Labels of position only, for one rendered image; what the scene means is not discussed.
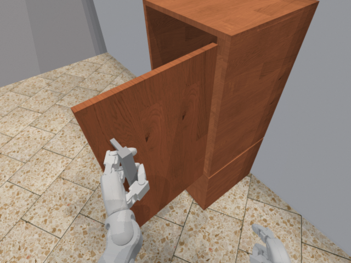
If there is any handle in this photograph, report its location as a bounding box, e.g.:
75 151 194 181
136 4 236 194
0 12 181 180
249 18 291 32
110 138 138 186

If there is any robot right hand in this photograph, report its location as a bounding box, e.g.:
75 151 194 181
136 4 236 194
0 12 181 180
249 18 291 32
250 224 291 263

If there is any robot left hand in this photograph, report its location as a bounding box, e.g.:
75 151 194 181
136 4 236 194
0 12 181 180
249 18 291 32
100 148 150 217

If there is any cupboard door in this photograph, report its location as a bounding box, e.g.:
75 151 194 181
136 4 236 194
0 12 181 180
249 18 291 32
71 43 218 227

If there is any robot left forearm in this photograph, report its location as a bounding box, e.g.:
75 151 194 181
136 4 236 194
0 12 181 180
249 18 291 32
98 209 143 263

